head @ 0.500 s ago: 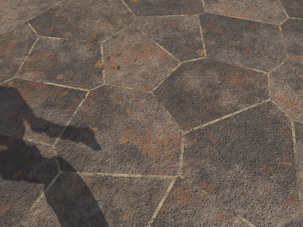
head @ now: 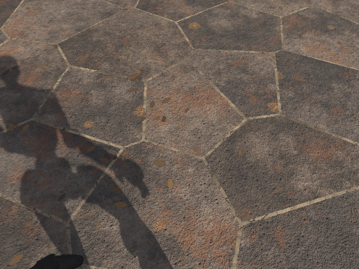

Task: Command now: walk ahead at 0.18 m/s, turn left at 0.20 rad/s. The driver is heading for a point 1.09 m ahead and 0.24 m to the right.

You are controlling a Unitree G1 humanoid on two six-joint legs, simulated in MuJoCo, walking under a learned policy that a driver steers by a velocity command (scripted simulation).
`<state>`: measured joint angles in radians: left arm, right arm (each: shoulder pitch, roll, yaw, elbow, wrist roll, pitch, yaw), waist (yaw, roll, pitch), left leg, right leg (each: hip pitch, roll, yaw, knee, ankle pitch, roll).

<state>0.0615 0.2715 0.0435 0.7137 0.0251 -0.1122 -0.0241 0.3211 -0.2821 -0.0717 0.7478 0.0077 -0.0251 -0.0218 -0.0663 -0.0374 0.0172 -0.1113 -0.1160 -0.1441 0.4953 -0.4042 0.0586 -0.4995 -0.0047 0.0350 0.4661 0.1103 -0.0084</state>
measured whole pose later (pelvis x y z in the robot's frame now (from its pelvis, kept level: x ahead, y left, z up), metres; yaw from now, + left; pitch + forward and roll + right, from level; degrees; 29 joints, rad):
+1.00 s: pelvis +0.09 -0.05 +0.01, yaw -22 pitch +2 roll +1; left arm 0.18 0.28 0.05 0.69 0.00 0.01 0.02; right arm 0.19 -0.29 -0.08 0.75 0.01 -0.01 -0.02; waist 0.01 0.01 -0.01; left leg -0.45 0.03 -0.03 0.79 -0.33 -0.06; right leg -0.28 0.07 0.08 0.45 -0.21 -0.07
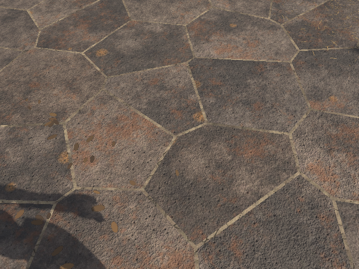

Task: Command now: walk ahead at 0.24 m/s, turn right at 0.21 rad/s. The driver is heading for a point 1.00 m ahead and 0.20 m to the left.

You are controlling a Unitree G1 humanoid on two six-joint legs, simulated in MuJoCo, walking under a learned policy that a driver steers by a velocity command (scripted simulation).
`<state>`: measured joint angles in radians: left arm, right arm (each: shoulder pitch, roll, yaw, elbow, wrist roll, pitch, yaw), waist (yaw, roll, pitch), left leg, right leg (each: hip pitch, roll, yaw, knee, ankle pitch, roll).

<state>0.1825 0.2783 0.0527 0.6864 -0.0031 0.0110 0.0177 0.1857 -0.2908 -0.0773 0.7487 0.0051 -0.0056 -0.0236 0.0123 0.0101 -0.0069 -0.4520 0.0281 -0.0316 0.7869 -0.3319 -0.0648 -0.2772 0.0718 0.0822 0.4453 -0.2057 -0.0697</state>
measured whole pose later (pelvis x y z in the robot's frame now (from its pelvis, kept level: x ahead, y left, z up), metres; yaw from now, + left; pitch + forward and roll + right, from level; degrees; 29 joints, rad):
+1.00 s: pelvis +0.42 -0.02 -0.01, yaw +14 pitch +1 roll -3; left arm 0.32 0.28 0.08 0.86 0.00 -0.08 0.00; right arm 0.12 -0.27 -0.05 0.67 0.02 -0.03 0.04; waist 0.08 0.04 0.04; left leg -0.67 0.11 0.00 0.71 0.01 0.03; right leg 0.09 0.03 -0.25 0.22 -0.31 0.00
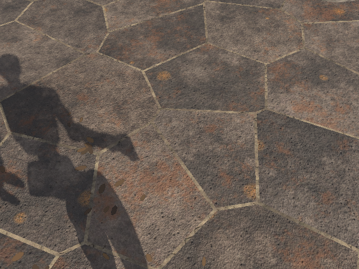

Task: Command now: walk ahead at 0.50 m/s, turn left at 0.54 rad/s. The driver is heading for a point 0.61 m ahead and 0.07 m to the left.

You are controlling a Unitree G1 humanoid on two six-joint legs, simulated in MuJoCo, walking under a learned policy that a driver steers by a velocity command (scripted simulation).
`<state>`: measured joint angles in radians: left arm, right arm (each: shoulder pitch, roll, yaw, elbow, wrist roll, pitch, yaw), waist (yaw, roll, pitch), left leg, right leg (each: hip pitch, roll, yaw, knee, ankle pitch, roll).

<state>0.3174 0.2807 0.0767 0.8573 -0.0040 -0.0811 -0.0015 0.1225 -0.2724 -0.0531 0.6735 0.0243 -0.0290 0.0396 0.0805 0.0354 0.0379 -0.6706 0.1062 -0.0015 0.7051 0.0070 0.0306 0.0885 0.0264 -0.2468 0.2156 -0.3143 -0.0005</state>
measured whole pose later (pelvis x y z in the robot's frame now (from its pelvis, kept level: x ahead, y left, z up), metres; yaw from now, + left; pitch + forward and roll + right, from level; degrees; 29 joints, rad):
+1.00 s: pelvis +0.51 +0.05 +0.01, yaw +16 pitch +1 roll -2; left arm 0.22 0.25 0.03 0.87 0.00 -0.05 -0.02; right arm 0.14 -0.26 -0.03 0.70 0.00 -0.01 -0.02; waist 0.05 0.04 0.04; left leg -0.44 0.05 -0.06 0.58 -0.13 -0.03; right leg -0.16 0.06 -0.03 0.37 -0.22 -0.05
